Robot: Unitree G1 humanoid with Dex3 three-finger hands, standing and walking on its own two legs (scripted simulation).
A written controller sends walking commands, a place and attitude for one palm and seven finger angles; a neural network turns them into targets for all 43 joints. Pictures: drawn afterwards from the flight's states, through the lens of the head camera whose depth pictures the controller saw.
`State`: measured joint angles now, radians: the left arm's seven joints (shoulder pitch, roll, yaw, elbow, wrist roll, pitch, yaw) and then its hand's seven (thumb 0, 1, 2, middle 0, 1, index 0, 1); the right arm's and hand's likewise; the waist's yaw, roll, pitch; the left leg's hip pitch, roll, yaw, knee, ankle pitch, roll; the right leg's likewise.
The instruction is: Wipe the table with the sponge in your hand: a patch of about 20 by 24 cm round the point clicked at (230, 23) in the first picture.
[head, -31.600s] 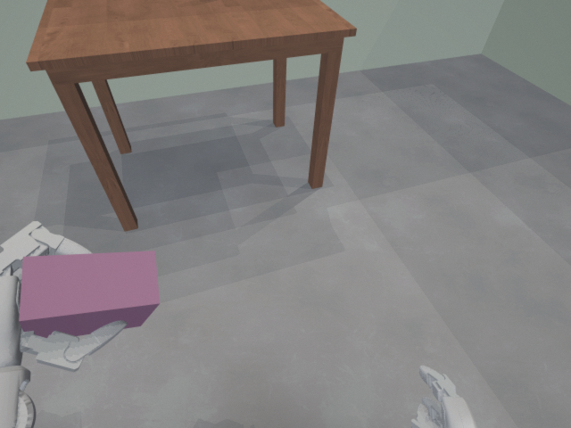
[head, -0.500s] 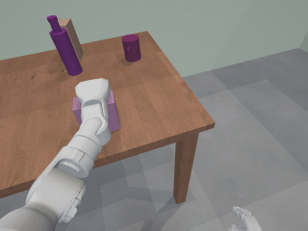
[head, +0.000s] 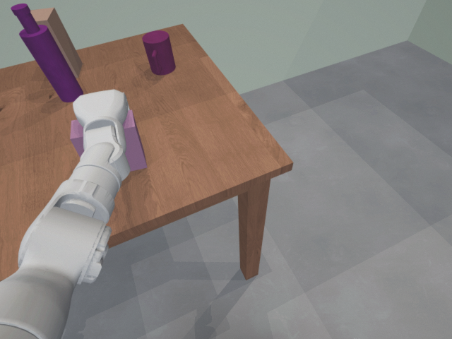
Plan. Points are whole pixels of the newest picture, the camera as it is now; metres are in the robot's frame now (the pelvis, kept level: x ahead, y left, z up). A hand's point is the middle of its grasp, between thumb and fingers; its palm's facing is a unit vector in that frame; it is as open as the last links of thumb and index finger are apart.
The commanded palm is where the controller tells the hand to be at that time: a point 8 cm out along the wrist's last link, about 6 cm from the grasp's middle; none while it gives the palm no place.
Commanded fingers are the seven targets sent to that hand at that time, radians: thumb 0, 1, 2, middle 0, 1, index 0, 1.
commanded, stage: wipe forward along the third lane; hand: left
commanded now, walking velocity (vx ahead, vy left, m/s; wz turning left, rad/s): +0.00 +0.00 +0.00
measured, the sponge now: (114, 151) +0.46 +0.22 +0.07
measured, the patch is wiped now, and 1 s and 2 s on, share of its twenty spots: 0.65 0.65 0.70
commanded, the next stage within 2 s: wipe back along the third lane in 0.72 s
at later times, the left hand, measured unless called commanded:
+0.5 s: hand (104, 116) +0.52 +0.24 +0.11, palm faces -0.08 +0.03 -1.00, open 9.9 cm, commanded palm +0.51 +0.25 +0.15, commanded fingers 0.00 0.10 1.30 -1.20 -1.60 -1.20 -1.60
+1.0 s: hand (103, 105) +0.56 +0.25 +0.11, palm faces -0.08 +0.07 -0.99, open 9.9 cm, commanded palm +0.53 +0.24 +0.15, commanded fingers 0.00 0.10 1.30 -1.20 -1.60 -1.20 -1.60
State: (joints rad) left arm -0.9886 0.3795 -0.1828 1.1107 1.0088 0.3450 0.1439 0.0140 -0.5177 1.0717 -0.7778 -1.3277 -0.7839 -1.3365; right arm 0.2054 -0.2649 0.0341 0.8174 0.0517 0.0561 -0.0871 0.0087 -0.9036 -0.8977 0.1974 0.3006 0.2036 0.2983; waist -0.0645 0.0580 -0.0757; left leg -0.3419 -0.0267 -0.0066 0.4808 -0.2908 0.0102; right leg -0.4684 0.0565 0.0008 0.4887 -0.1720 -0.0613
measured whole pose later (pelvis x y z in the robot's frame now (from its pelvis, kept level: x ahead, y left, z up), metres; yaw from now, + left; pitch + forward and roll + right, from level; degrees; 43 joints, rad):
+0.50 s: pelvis +0.02 +0.02 +0.00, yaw -1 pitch +14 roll +0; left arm -1.13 0.46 -0.13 1.28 1.04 0.28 0.16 0.02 -0.52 1.07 -0.77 -1.34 -0.78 -1.35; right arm 0.28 -0.28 0.01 0.83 0.04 0.03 -0.06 0.01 -0.90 -0.90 0.20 0.30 0.20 0.30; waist -0.12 0.05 -0.10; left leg -0.43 -0.03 0.01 0.51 -0.32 0.04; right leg -0.54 0.05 0.01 0.47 -0.17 -0.04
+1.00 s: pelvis +0.03 +0.04 -0.01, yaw -1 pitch +17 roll -1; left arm -1.20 0.48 -0.16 1.32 1.06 0.28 0.16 0.01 -0.51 1.08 -0.76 -1.35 -0.76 -1.37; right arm 0.37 -0.26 0.01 0.83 0.02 0.05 -0.04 0.00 -0.90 -0.90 0.20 0.30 0.20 0.30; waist -0.13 0.07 -0.13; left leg -0.49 -0.04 0.01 0.55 -0.35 0.06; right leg -0.59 0.05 0.01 0.50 -0.20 -0.01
